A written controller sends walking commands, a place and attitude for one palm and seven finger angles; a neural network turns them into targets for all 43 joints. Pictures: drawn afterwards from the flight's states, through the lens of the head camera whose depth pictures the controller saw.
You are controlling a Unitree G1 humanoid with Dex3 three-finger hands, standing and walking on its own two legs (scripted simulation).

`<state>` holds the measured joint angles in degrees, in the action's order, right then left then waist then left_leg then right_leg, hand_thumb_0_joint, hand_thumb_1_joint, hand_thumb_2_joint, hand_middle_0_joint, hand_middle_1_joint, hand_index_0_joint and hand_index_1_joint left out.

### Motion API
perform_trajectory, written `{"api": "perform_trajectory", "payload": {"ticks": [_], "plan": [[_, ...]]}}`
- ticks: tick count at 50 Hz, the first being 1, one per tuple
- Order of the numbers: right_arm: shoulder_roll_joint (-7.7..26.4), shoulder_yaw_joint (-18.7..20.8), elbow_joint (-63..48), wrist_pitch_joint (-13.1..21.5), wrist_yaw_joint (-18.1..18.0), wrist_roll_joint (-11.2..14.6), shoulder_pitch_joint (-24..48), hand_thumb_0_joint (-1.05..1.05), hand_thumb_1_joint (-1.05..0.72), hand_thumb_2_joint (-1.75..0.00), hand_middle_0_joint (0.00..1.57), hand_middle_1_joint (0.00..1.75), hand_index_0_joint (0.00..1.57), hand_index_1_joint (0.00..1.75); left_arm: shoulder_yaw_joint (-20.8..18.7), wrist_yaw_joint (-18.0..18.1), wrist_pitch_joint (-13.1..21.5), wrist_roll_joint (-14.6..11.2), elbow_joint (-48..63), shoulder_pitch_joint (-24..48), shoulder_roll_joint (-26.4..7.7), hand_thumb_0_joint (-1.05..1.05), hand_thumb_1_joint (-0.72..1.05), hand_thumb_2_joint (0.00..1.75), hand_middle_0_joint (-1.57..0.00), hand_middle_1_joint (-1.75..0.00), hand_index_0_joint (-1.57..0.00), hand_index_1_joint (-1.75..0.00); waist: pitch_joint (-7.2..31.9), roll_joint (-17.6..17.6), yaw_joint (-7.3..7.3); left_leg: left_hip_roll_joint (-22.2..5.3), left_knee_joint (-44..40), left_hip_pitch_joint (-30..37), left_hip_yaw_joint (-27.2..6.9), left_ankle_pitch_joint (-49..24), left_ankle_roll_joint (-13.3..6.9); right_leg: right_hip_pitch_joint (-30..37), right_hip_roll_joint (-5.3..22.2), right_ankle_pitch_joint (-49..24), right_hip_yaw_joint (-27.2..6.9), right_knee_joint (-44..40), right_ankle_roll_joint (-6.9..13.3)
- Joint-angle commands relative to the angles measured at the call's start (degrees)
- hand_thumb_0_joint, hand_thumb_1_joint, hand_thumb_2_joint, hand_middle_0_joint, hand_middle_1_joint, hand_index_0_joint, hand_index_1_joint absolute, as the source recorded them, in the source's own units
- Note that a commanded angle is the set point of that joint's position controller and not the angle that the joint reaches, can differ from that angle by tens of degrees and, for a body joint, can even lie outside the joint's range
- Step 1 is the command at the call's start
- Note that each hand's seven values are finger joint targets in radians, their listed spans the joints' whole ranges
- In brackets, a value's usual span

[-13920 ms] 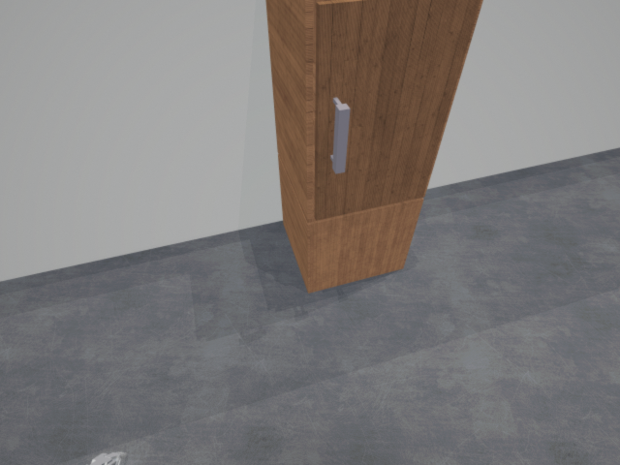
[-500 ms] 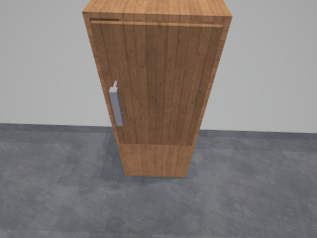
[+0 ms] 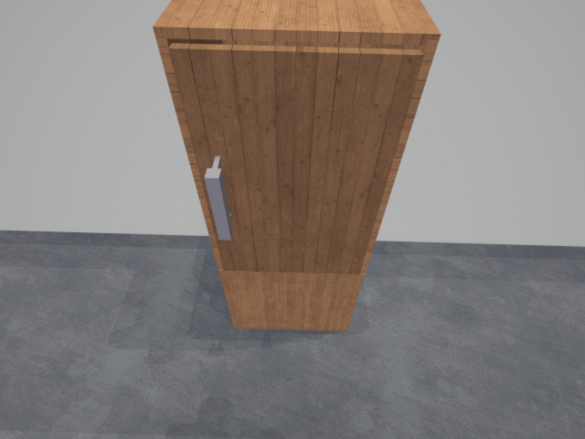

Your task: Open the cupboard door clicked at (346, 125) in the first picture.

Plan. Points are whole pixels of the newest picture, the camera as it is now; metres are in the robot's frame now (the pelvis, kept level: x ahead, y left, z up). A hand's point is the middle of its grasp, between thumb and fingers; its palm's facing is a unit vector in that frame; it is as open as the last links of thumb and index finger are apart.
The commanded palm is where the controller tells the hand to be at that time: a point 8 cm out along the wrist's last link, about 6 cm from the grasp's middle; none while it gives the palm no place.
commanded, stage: raise the hand with hooked fingers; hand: left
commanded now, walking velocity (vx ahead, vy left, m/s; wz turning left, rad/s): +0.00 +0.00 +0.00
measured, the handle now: (221, 199) +0.55 +0.17 -0.04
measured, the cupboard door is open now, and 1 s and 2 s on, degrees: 0 0 0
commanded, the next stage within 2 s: none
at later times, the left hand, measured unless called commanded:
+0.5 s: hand out of the picture +0.13 +0.19 -0.08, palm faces +0.12 -0.99 -0.02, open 8.9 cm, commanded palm +0.13 +0.24 -0.06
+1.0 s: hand (140, 394) +0.19 +0.22 -0.05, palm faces +0.03 -1.00 -0.05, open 11.9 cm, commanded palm +0.16 +0.28 -0.04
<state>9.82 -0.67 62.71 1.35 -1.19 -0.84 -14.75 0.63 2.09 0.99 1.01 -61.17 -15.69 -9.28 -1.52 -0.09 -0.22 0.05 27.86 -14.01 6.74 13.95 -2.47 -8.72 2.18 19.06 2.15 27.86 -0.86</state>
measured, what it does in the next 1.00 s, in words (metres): lowers itself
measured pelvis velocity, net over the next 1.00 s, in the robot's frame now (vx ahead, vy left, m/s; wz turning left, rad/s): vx -0.05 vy -0.01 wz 0.03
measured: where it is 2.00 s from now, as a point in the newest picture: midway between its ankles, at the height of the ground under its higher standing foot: outside the picture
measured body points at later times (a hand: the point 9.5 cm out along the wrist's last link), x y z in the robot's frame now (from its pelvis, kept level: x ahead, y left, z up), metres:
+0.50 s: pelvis -0.05 -0.04 -0.10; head +0.01 -0.02 +0.34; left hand +0.12 +0.24 -0.07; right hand +0.21 -0.27 -0.14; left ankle +0.01 +0.09 -0.74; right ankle -0.05 -0.13 -0.74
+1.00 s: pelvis -0.05 -0.01 -0.09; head +0.02 +0.00 +0.36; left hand +0.18 +0.28 -0.05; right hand +0.09 -0.28 -0.17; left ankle +0.01 +0.09 -0.74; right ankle -0.05 -0.13 -0.74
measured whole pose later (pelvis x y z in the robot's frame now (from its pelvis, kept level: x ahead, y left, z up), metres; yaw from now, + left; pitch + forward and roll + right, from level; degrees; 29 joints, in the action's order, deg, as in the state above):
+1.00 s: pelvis -0.05 -0.01 -0.09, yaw +1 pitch +16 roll -3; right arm 15.4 1.4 35.0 12.5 -4.0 1.8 -16.9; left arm -17.9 -23.2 24.7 -19.8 -11.9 -14.4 -17.1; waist 8.0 1.7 -1.5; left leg -3.7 65.4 -56.3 1.6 25.1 -1.7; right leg -48.5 -0.2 31.5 5.3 64.1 1.0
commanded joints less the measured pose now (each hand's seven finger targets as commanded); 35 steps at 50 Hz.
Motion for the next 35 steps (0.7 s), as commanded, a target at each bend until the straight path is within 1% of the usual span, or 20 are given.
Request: {"api": "perform_trajectory", "payload": {"ticks": [1, 2, 3, 4, 5, 6, 7, 8, 9, 10, 12, 14, 15, 17, 21, 23, 24, 27, 29, 35], "plan": [[7.65, 1.41, -5.31, 0.53, 0.11, 0.68, 1.17, 0.0, -0.9, -0.9, 0.2, 0.3, 0.2, 0.3, -0.9, 2.48, 0.78, 0.48, 0.1, -6.7, -6.04, 0.0, 0.9, 0.9, -0.2, -0.3, -0.2, -0.3, -3.11, -3.46, 1.09, -8.0, 4.45, 0.56, -7.4, -16.72, 0.99, -5.55, 5.58, -21.28, -6.75, -6.67, 1.89], [16.48, 4.18, -24.74, 8.62, -1.62, 3.18, -0.23, 0.0, -0.9, -0.9, 0.2, 0.3, 0.2, 0.3, -12.13, 2.46, 12.48, -9.63, 88.85, 36.51, -22.09, 0.0, 0.88, 0.89, -0.2, -0.32, -0.2, -0.32, 26.65, 7.02, -5.46, -1.49, -0.77, 16.54, -8.47, -24.26, 1.19, -4.47, -0.27, -25.25, 0.65, 0.68, 3.22], [11.1, 2.04, -22.11, 14.35, -3.48, 2.59, 3.48, 0.0, -0.9, -0.9, 0.2, 0.3, 0.2, 0.3, -9.04, 3.68, 10.5, -6.01, 74.99, 6.68, -15.88, 0.0, 0.85, 0.88, -0.2, -0.33, -0.2, -0.33, 26.02, 16.13, 1.2, -5.81, -2.52, 25.07, -10.26, -32.51, 1.67, -8.7, -1.52, -13.25, 1.32, 6.3, 3.12], [8.52, 2.38, -21.38, 15.67, -3.05, 3.16, 3.06, 0.0, -0.9, -0.9, 0.2, 0.3, 0.2, 0.3, -1.38, 4.8, 3.22, -7.53, 65.0, -8.97, -3.19, 0.0, 0.83, 0.87, -0.21, -0.34, -0.21, -0.34, 17.91, 16.83, -0.59, -4.4, -4.25, 16.76, -10.19, -28.59, 3.78, -12.58, -1.71, -3.27, 3.08, 9.18, 2.04], [8.61, 2.72, -20.89, 15.9, -2.66, 3.51, 1.5, 0.0, -0.9, -0.9, 0.2, 0.3, 0.2, 0.3, 0.69, 4.1, 3.0, -9.36, 62.85, -5.62, 2.15, 0.0, 0.81, 0.86, -0.21, -0.36, -0.21, -0.36, 7.97, 8.25, -2.5, -4.22, -3.11, 10.11, -10.07, -22.52, 3.03, -15.69, -1.71, -2.29, 3.14, 7.35, 1.58], [10.86, 4.03, -23.66, 16.18, -2.39, 2.68, 2.59, 0.0, -0.9, -0.9, 0.2, 0.3, 0.2, 0.3, -2.23, 3.21, 5.66, -9.48, 62.68, -1.28, -1.13, 0.0, 0.78, 0.85, -0.21, -0.37, -0.21, -0.37, 1.54, 4.19, -3.4, -3.1, 0.26, 3.2, -10.17, -12.7, 2.26, -18.9, -2.02, -2.2, 3.9, 4.84, 1.53], [12.36, 4.9, -24.33, 15.83, -2.24, 1.84, 2.63, 0.0, -0.9, -0.9, 0.2, 0.3, 0.2, 0.3, -6.71, 1.79, 8.97, -9.6, 58.24, -3.0, -4.26, 0.0, 0.76, 0.84, -0.21, -0.39, -0.21, -0.39, 1.66, -1.99, -3.63, -1.96, 4.23, -2.32, -9.58, -6.44, 2.09, -21.47, -2.32, -3.4, 4.76, 4.05, 1.61], [11.92, 5.28, -25.83, 15.38, -2.04, 1.23, 3.39, 0.0, -0.9, -0.9, 0.2, 0.3, 0.2, 0.3, -7.79, -0.74, 12.86, -10.63, 51.84, -10.48, -2.24, 0.0, 0.74, 0.83, -0.21, -0.4, -0.21, -0.4, 1.81, -9.24, -2.11, -1.48, 7.95, -7.31, -9.14, -5.16, 2.09, -24.23, -2.84, -3.08, 5.53, 6.3, 1.58], [11.64, 5.8, -27.59, 15.22, -1.17, 1.44, 4.3, 0.0, -0.9, -0.9, 0.2, 0.3, 0.2, 0.3, -8.54, -4.29, 16.59, -11.08, 46.62, -17.75, -0.91, 0.0, 0.71, 0.82, -0.21, -0.42, -0.21, -0.42, 3.41, -9.67, 0.27, -0.87, 11.6, -10.3, -8.28, -7.88, 2.46, -25.26, -3.05, -5.59, 5.69, 10.02, 2.0], [11.36, 6.29, -28.77, 14.94, -0.48, 0.88, 5.22, 0.0, -0.9, -0.9, 0.2, 0.3, 0.2, 0.3, -9.39, -7.91, 21.25, -12.24, 46.09, -19.61, -0.05, 0.0, 0.69, 0.81, -0.22, -0.43, -0.22, -0.43, 7.7, -13.7, 1.78, -0.91, 15.48, -14.33, -7.73, -8.99, 2.87, -27.14, -3.21, -7.69, 5.76, 15.41, 2.03], [11.39, 7.12, -31.83, 14.85, 0.86, 0.81, 8.15, 0.0, -0.9, -0.9, 0.2, 0.3, 0.2, 0.3, -11.31, -15.91, 30.5, -14.46, 46.88, -19.41, -1.32, 0.0, 0.64, 0.79, -0.22, -0.47, -0.22, -0.47, 11.79, -10.42, 3.71, -0.11, 22.15, -21.78, -6.66, -6.76, 3.42, -31.17, -2.99, -8.15, 3.96, 22.86, 2.51], [11.62, 7.64, -34.19, 15.19, 2.0, 1.37, 8.19, 0.0, -0.9, -0.9, 0.2, 0.3, 0.2, 0.3, -16.02, -23.3, 37.38, -15.77, 47.59, -16.0, -7.65, 0.0, 0.6, 0.77, -0.22, -0.5, -0.22, -0.5, 15.37, -1.26, 4.36, 0.12, 27.96, -25.35, -6.58, -6.06, 3.34, -33.95, -2.35, -8.62, 0.78, 28.1, 3.35], [11.91, 7.73, -36.76, 14.99, 2.04, 1.44, 8.85, 0.0, -0.9, -0.9, 0.2, 0.3, 0.2, 0.3, -17.93, -25.11, 37.88, -17.18, 51.01, -14.7, -9.71, 0.0, 0.57, 0.76, -0.22, -0.51, -0.22, -0.51, 19.58, 1.15, 4.73, 0.34, 29.48, -25.91, -5.85, -5.37, 2.8, -33.5, -2.08, -8.17, -0.23, 29.03, 3.19], [11.7, 7.46, -40.17, 14.27, 0.98, 2.31, 9.65, 0.0, -0.9, -0.9, 0.2, 0.3, 0.2, 0.3, -19.71, -26.46, 35.34, -20.04, 55.95, -10.41, -11.03, 0.0, 0.53, 0.74, -0.23, -0.54, -0.23, -0.54, 23.42, 0.41, 4.16, 1.05, 32.1, -29.14, -4.28, -1.2, 2.03, -32.1, -1.63, -3.47, -4.44, 27.59, 2.01], [10.83, 6.23, -41.38, 13.37, -1.45, 2.62, 7.15, 0.0, -0.9, -0.9, 0.2, 0.3, 0.2, 0.3, -19.71, -24.35, 33.71, -21.72, 70.03, 1.62, -13.16, 0.0, 0.43, 0.7, -0.23, -0.6, -0.23, -0.6, 21.4, 4.23, 0.65, -0.86, 34.56, -30.53, -6.31, 5.35, 0.86, -37.53, -2.51, 8.72, -6.87, 24.46, 1.55], [10.51, 5.68, -40.11, 13.78, -2.49, 2.19, 5.28, 0.0, -0.9, -0.9, 0.2, 0.3, 0.2, 0.3, -18.74, -23.05, 34.31, -20.62, 75.59, 4.29, -14.23, 0.0, 0.39, 0.68, -0.24, -0.63, -0.24, -0.63, 23.27, 6.74, -0.73, -1.47, 36.06, -29.43, -6.81, 2.6, 0.34, -37.18, -2.53, 3.78, -7.31, 24.98, 1.46], [10.86, 5.16, -39.47, 13.8, -2.91, 1.93, 4.58, 0.0, -0.9, -0.9, 0.2, 0.3, 0.2, 0.3, -17.5, -23.28, 33.88, -20.23, 76.15, 6.67, -14.57, 0.0, 0.36, 0.67, -0.24, -0.64, -0.24, -0.64, 22.96, 5.03, -2.16, -1.82, 36.8, -30.13, -7.61, 2.49, 0.12, -38.41, -3.18, 3.08, -6.56, 26.05, 1.42], [11.14, 4.38, -37.25, 14.4, -3.73, 2.26, 4.38, 0.0, -0.9, -0.9, 0.2, 0.3, 0.2, 0.3, -16.52, -25.12, 31.22, -20.0, 69.79, 6.34, -14.31, 0.0, 0.29, 0.64, -0.24, -0.69, -0.24, -0.69, 19.75, 5.07, -3.04, -1.96, 37.21, -32.78, -8.14, 4.5, 0.19, -40.15, -3.16, 5.75, -6.44, 24.96, 1.27], [11.47, 4.01, -36.85, 14.43, -4.26, 2.72, 4.89, 0.0, -0.9, -0.9, 0.2, 0.3, 0.2, 0.3, -18.73, -26.84, 27.81, -20.98, 63.65, 5.77, -16.12, 0.0, 0.25, 0.62, -0.25, -0.72, -0.25, -0.72, 18.51, 2.84, -2.24, -1.96, 37.1, -34.79, -8.5, 5.74, 0.21, -39.57, -3.2, 8.96, -7.41, 23.63, 0.95], [10.84, 3.6, -38.36, 13.95, -3.97, 2.89, 5.45, 0.0, -0.9, -0.9, 0.2, 0.3, 0.2, 0.3, -24.86, -26.96, 21.87, -23.51, 61.92, 2.5, -18.83, 0.0, 0.11, 0.56, -0.26, -0.81, -0.26, -0.81, 24.51, 1.63, 1.67, -1.53, 33.5, -32.89, -8.4, 1.87, 0.39, -31.57, -1.82, 3.88, -6.91, 22.98, 0.18]]}}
